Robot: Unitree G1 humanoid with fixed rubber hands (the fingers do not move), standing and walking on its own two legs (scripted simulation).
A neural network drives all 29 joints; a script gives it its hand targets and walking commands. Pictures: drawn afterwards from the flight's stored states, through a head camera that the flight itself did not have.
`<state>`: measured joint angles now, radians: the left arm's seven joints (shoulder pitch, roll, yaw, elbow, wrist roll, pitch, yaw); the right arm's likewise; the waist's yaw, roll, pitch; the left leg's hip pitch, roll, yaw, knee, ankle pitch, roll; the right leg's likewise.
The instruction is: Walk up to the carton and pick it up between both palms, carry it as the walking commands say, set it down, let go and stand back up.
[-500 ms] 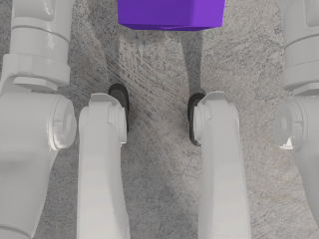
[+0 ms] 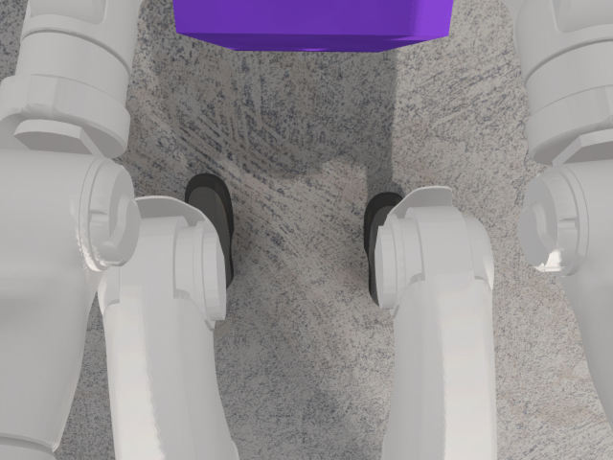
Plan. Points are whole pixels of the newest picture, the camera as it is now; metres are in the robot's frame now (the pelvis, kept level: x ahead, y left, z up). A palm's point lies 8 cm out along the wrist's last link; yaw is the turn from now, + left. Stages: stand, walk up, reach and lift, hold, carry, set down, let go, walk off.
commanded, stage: reach and lift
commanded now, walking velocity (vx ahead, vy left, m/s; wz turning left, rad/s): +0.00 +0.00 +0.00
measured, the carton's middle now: out of the picture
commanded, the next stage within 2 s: none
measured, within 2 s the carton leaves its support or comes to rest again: leaves its support in 1.64 s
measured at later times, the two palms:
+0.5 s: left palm out of the picture +0.57 +0.16 -0.21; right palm out of the picture +0.55 -0.18 -0.22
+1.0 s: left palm out of the picture +0.57 +0.14 -0.21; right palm out of the picture +0.56 -0.15 -0.21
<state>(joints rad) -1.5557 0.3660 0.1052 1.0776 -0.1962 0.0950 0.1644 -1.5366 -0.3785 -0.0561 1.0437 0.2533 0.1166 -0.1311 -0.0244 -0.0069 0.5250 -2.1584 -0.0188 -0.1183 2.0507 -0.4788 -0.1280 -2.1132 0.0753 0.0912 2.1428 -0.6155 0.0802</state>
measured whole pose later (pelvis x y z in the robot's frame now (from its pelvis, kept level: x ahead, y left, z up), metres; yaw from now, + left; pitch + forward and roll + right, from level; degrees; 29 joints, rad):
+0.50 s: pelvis +0.01 +0.00 -0.03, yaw +0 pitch +33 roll +1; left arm -1.55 0.37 0.06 1.11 -0.25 0.06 0.15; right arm -1.50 -0.38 -0.02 1.05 0.27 0.07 -0.13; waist -0.02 0.00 0.52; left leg -2.21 -0.03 -0.12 2.15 -0.52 -0.13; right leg -2.16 0.08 0.10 2.24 -0.66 0.09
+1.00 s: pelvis +0.00 +0.00 -0.02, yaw +0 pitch +33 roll +1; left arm -1.59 0.32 0.10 1.16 -0.19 0.05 0.17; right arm -1.56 -0.31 -0.05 1.11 0.21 0.08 -0.16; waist -0.01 0.00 0.52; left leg -2.21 -0.02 -0.13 2.14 -0.50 -0.13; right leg -2.16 0.09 0.09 2.23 -0.64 0.09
